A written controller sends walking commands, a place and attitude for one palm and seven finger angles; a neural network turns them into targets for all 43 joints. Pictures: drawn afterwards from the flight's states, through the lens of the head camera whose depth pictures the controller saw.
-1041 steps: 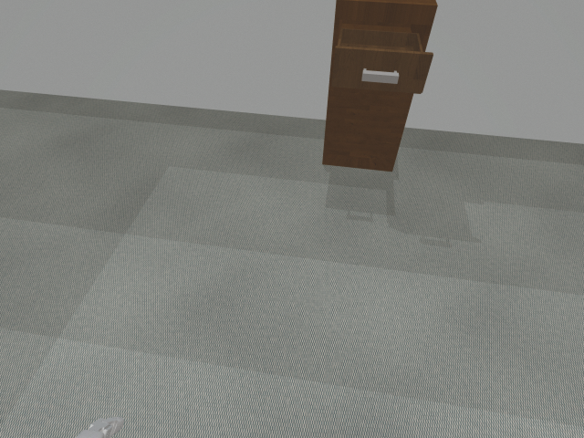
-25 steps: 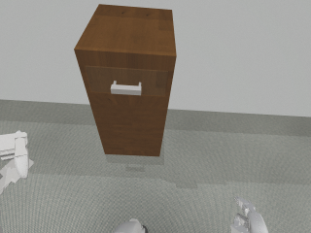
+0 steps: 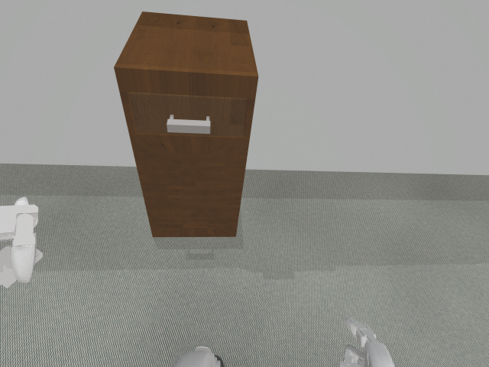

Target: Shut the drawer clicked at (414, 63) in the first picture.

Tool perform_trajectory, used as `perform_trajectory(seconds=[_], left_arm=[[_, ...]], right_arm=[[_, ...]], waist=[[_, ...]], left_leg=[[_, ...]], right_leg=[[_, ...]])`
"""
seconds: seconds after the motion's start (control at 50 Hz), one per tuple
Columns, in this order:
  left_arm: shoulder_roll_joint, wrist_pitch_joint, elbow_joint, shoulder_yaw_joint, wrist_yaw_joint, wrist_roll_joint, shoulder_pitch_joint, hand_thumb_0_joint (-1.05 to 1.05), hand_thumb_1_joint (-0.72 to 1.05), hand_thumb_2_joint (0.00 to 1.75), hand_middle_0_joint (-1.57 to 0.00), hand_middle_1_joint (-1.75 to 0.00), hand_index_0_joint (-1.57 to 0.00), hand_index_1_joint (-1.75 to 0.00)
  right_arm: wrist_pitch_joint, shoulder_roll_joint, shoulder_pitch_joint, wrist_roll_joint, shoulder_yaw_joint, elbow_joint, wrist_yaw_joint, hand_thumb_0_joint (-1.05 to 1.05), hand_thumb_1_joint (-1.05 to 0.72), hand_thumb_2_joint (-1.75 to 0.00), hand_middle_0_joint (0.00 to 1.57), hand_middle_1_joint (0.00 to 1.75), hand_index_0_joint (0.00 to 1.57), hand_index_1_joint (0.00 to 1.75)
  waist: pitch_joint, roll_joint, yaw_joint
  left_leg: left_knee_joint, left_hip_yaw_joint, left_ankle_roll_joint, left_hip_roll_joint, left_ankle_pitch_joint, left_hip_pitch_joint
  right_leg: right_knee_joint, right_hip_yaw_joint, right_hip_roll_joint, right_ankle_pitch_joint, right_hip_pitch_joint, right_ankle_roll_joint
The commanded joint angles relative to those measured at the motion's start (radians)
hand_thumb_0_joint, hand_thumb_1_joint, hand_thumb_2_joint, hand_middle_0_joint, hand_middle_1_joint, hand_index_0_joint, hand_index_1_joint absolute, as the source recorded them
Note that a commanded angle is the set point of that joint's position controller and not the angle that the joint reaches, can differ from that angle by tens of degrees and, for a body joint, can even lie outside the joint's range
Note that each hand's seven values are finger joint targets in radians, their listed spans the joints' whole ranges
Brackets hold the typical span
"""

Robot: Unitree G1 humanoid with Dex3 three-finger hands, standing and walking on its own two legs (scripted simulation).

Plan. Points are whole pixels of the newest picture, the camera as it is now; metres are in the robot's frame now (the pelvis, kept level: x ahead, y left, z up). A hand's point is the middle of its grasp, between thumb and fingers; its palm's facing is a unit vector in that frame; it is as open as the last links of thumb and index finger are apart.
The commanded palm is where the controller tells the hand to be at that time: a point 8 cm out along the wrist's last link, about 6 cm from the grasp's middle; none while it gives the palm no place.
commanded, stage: stop stepping back and stand still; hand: left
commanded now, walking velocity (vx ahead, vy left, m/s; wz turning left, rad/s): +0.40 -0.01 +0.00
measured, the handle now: (189, 122) +0.78 +0.22 -0.06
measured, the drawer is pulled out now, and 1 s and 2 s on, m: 0.00 0.00 0.00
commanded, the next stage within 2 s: let the arm hang, fingers relaxed in 1.60 s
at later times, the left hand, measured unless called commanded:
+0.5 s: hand out of the picture +0.06 +0.30 +0.21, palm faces +0.44 -0.80 -0.40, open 3.3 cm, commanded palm -0.03 +0.33 +0.21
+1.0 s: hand out of the picture +0.04 +0.28 +0.21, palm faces +0.44 -0.79 -0.43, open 3.3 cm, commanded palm -0.03 +0.32 +0.21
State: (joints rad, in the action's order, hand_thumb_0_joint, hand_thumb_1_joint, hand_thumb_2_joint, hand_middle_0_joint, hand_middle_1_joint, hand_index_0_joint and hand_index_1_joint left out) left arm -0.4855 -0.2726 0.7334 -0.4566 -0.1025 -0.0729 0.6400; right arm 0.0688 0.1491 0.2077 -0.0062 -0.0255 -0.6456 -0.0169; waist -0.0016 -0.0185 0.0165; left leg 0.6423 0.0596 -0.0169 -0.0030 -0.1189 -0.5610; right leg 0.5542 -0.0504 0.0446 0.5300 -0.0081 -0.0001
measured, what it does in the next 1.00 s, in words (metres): walks backwards: right foot, then left foot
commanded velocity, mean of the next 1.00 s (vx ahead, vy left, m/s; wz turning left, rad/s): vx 0.18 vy -0.02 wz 0.00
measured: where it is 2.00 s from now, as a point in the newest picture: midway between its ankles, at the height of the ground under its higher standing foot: outside the picture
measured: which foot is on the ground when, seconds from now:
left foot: down 0.00-0.14, up 0.16-0.36, down 0.38-0.68, up 0.70-0.90, down 0.92-1.00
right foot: down 0.00-0.02, up 0.04-0.14, down 0.16-0.38, up 0.40-0.68, down 0.70-1.00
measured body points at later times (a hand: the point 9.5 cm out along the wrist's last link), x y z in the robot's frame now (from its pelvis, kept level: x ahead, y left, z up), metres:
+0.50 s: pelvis -0.15 +0.04 +0.02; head -0.15 +0.08 +0.47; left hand +0.03 +0.34 +0.23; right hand +0.00 -0.18 -0.05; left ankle -0.13 +0.17 -0.71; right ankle -0.11 -0.07 -0.63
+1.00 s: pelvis -0.14 +0.04 +0.02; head -0.13 +0.05 +0.46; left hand +0.01 +0.32 +0.23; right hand +0.04 -0.21 -0.05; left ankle -0.11 +0.16 -0.71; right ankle -0.14 -0.08 -0.69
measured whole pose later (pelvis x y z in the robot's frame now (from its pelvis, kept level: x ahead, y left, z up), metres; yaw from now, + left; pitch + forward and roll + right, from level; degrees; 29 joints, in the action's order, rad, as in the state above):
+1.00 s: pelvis -0.14 +0.04 +0.02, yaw +4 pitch -2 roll +1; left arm -0.39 -0.26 0.62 -0.38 -0.16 0.00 0.55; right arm 0.13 0.22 0.19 0.01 0.05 -0.63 -0.08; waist 0.06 -0.05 -0.01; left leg 0.62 0.08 -0.02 -0.02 -0.27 -0.32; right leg 0.83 -0.02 -0.03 0.47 0.34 0.00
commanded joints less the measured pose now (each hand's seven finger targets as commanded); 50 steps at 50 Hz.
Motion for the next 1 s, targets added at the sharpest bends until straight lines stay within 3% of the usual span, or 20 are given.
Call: perform_trajectory(seconds=[0.0, 0.04, 0.1, 0.12, 0.14, 0.16, 0.2, 0.32, 0.36, 0.4, 0.5, 0.6, 0.64, 0.66, 0.7, 0.74, 0.86, 0.9, 0.92, 0.98], left_arm=[[-0.090, 0.040, 0.082, -0.082, -0.024, -0.023, -0.127, 0.00, 0.90, 0.90, -1.40, -1.60, -1.40, -1.60], [-0.118, 0.049, 0.006, -0.099, -0.044, -0.007, -0.162, 0.00, 0.90, 0.90, -1.40, -1.60, -1.40, -1.60], [-0.115, 0.056, 0.041, -0.104, -0.033, 0.001, -0.055, 0.00, 0.90, 0.90, -1.40, -1.60, -1.40, -1.60], [-0.123, 0.055, 0.077, -0.096, -0.031, 0.009, -0.002, 0.00, 0.90, 0.90, -1.40, -1.60, -1.40, -1.60], [-0.119, 0.053, 0.158, -0.068, -0.029, 0.014, -0.006, 0.00, 0.90, 0.90, -1.40, -1.60, -1.40, -1.60], [-0.148, 0.048, 0.240, -0.114, -0.038, 0.014, -0.076, 0.00, 0.90, 0.90, -1.40, -1.60, -1.40, -1.60], [-0.166, 0.040, 0.273, -0.133, -0.021, 0.018, -0.123, 0.00, 0.90, 0.90, -1.40, -1.60, -1.40, -1.60], [-0.047, -0.005, 0.054, -0.026, -0.081, 0.044, -0.167, 0.00, 0.90, 0.90, -1.40, -1.60, -1.40, -1.60], [-0.027, -0.027, 0.072, 0.013, -0.089, 0.053, -0.235, 0.00, 0.90, 0.90, -1.40, -1.60, -1.40, -1.60], [-0.110, -0.045, 0.036, -0.074, -0.077, 0.074, -0.210, 0.00, 0.90, 0.90, -1.40, -1.60, -1.40, -1.60], [-0.043, -0.027, 0.155, -0.028, -0.052, 0.050, 0.016, 0.00, 0.90, 0.90, -1.40, -1.60, -1.40, -1.60], [-0.073, -0.004, 0.037, -0.090, -0.070, 0.044, 0.055, 0.00, 0.90, 0.90, -1.40, -1.60, -1.40, -1.60], [-0.076, 0.020, -0.019, -0.084, -0.077, 0.048, 0.009, 0.00, 0.90, 0.90, -1.40, -1.60, -1.40, -1.60], [-0.084, 0.037, -0.052, -0.078, -0.078, 0.048, 0.002, 0.00, 0.90, 0.90, -1.40, -1.60, -1.40, -1.60], [-0.159, -0.007, 0.010, -0.132, -0.068, 0.031, -0.102, 0.00, 0.90, 0.90, -1.40, -1.60, -1.40, -1.60], [-0.065, -0.007, -0.032, -0.063, -0.064, 0.048, -0.084, 0.00, 0.90, 0.90, -1.40, -1.60, -1.40, -1.60], [-0.056, -0.038, 0.135, -0.009, -0.082, 0.049, -0.133, 0.00, 0.90, 0.90, -1.40, -1.60, -1.40, -1.60], [-0.054, -0.055, 0.180, -0.031, -0.087, 0.056, -0.148, 0.00, 0.90, 0.90, -1.40, -1.60, -1.40, -1.60], [-0.081, -0.062, 0.177, -0.060, -0.090, 0.063, -0.145, 0.00, 0.90, 0.90, -1.40, -1.60, -1.40, -1.60], [-0.093, -0.040, 0.059, -0.109, -0.082, 0.056, -0.043, 0.00, 0.90, 0.90, -1.40, -1.60, -1.40, -1.60]], right_arm=[[0.080, 0.182, -0.096, 0.000, 0.058, 0.190, -0.045, 0.00, -0.90, -0.90, 0.20, 0.30, 0.20, 0.30], [0.082, 0.188, -0.119, 0.015, 0.042, 0.174, -0.045, 0.00, -0.90, -0.90, 0.20, 0.30, 0.20, 0.30], [0.058, 0.173, -0.127, 0.018, 0.061, 0.197, -0.030, 0.00, -0.90, -0.90, 0.20, 0.30, 0.20, 0.30], [0.038, 0.159, -0.111, -0.007, 0.063, 0.201, -0.023, 0.00, -0.90, -0.90, 0.20, 0.30, 0.20, 0.30], [0.028, 0.177, -0.143, -0.028, 0.091, 0.208, -0.018, 0.00, -0.90, -0.90, 0.20, 0.30, 0.20, 0.30], [0.016, 0.190, -0.130, -0.002, 0.103, 0.172, -0.007, 0.00, -0.90, -0.90, 0.20, 0.30, 0.20, 0.30], [0.019, 0.132, -0.093, -0.001, 0.080, 0.168, 0.000, 0.00, -0.90, -0.90, 0.20, 0.30, 0.20, 0.30], [0.115, 0.154, -0.013, 0.015, 0.061, 0.121, -0.074, 0.00, -0.90, -0.90, 0.20, 0.30, 0.20, 0.30], [0.126, 0.200, 0.012, 0.015, 0.083, 0.162, -0.085, 0.00, -0.90, -0.90, 0.20, 0.30, 0.20, 0.30], [0.131, 0.185, -0.009, 0.015, 0.090, 0.146, -0.061, 0.00, -0.90, -0.90, 0.20, 0.30, 0.20, 0.30], [0.117, 0.168, -0.055, 0.004, 0.094, 0.178, -0.005, 0.00, -0.90, -0.90, 0.20, 0.30, 0.20, 0.30], [0.061, 0.153, -0.075, 0.026, 0.078, 0.191, -0.039, 0.00, -0.90, -0.90, 0.20, 0.30, 0.20, 0.30], [0.039, 0.140, -0.071, 0.017, 0.078, 0.171, -0.047, 0.00, -0.90, -0.90, 0.20, 0.30, 0.20, 0.30], [0.032, 0.124, -0.082, 0.003, 0.087, 0.175, -0.045, 0.00, -0.90, -0.90, 0.20, 0.30, 0.20, 0.30], [0.054, 0.167, -0.065, 0.024, 0.102, 0.134, -0.047, 0.00, -0.90, -0.90, 0.20, 0.30, 0.20, 0.30], [0.060, 0.153, -0.056, 0.012, 0.095, 0.117, -0.041, 0.00, -0.90, -0.90, 0.20, 0.30, 0.20, 0.30], [0.111, 0.159, -0.098, 0.013, 0.089, 0.143, -0.077, 0.00, -0.90, -0.90, 0.20, 0.30, 0.20, 0.30], [0.116, 0.196, -0.082, 0.013, 0.096, 0.163, -0.071, 0.00, -0.90, -0.90, 0.20, 0.30, 0.20, 0.30], [0.121, 0.171, -0.064, 0.015, 0.090, 0.168, -0.065, 0.00, -0.90, -0.90, 0.20, 0.30, 0.20, 0.30], [0.126, 0.151, -0.050, 0.006, 0.088, 0.150, -0.047, 0.00, -0.90, -0.90, 0.20, 0.30, 0.20, 0.30]], waist=[[-0.019, 0.350, -0.054], [0.000, 0.231, -0.007], [-0.064, 0.207, 0.027], [-0.051, -0.057, 0.022], [0.049, -0.327, 0.011], [0.065, -0.280, -0.019], [0.040, -0.114, -0.079], [-0.088, 0.093, -0.054], [-0.014, 0.444, -0.063], [0.006, 0.207, -0.056], [0.005, 0.217, -0.031], [-0.016, 0.235, -0.014], [-0.024, -0.050, -0.005], [-0.019, -0.330, -0.020], [0.021, -0.175, -0.058], [-0.045, -0.128, -0.058], [0.002, -0.003, -0.047], [0.004, 0.349, -0.031], [0.007, 0.350, -0.032], [-0.009, 0.256, -0.023]], left_leg=[[-0.434, -0.465, -0.100, -0.217, -0.183, 0.384], [-0.635, -0.423, 0.050, -0.214, -0.673, 0.063], [-0.426, -0.098, 0.169, -0.082, -0.522, -0.134], [0.115, 0.088, 0.125, 0.054, -0.388, -0.030], [0.718, -0.041, 0.080, 0.109, -0.353, 0.041], [0.956, -0.108, 0.078, 0.087, -0.260, -0.032], [0.935, -0.153, 0.037, -0.053, -0.189, -0.059], [-0.262, 0.057, -0.020, -0.019, -0.292, 0.339], [-0.384, -0.486, -0.143, -0.336, -0.365, 0.541], [-0.398, -0.566, -0.226, -0.399, -0.221, 0.454], [-0.404, -0.254, -0.141, -0.265, -0.372, 0.182], [-0.358, -0.151, -0.093, -0.233, -0.582, -0.077], [0.080, -0.037, -0.037, -0.091, -0.504, -0.149], [0.402, -0.017, -0.015, 0.004, -0.452, -0.229], [0.642, -0.061, 0.017, -0.016, -0.302, -0.223], [0.534, -0.086, 0.014, -0.050, -0.256, -0.072], [-0.165, 0.020, -0.023, -0.021, -0.172, 0.425], [-0.357, -0.368, -0.120, -0.254, -0.268, 0.444], [-0.424, -0.467, -0.175, -0.331, -0.226, 0.390], [-0.334, -0.282, -0.138, -0.272, -0.061, 0.286]], right_leg=[[0.366, 0.028, 0.029, 0.047, 0.421, 0.005], [0.379, -0.012, 0.069, 0.115, 0.193, -0.034], [0.137, -0.081, 0.064, 0.115, -0.029, -0.096], [-0.141, 0.075, -0.094, 0.181, 0.214, -0.147], [-0.488, 0.592, -0.420, 0.385, 0.706, -0.208], [-0.536, 0.640, -0.490, 0.413, 0.836, -0.230], [-0.409, 0.389, -0.381, 0.378, 0.777, -0.211], [0.051, 0.050, -0.162, 0.035, 0.376, -0.101], [0.553, -0.053, -0.034, 0.064, 0.776, -0.003], [0.728, 0.052, -0.073, -0.075, 0.858, -0.011], [0.437, -0.004, -0.102, -0.229, 0.528, -0.009], [0.138, -0.095, -0.021, -0.093, 0.082, -0.025], [-0.119, 0.074, -0.101, 0.019, 0.004, -0.084], [-0.319, 0.515, -0.333, 0.203, 0.066, -0.184], [-0.311, 0.529, -0.411, -0.366, 0.132, -0.230], [-0.288, 0.430, -0.359, -0.038, 0.238, -0.201], [-0.082, 0.100, -0.228, -0.080, 0.413, -0.091], [0.230, 0.002, -0.068, -0.036, 0.524, -0.007], [0.380, 0.011, -0.045, 0.027, 0.527, 0.000], [0.256, 0.026, -0.083, -0.047, 0.379, 0.003]])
